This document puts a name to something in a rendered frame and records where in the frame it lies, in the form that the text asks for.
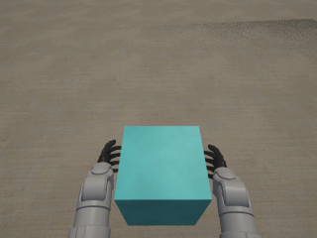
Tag carton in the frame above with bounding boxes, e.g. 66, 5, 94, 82
114, 126, 212, 226

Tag robot left forearm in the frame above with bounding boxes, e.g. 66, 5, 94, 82
67, 162, 114, 238

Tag right robot hand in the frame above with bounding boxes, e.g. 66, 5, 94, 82
203, 144, 227, 179

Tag robot right forearm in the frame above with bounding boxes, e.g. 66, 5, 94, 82
212, 167, 263, 238

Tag left robot hand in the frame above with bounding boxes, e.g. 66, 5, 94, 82
97, 140, 122, 173

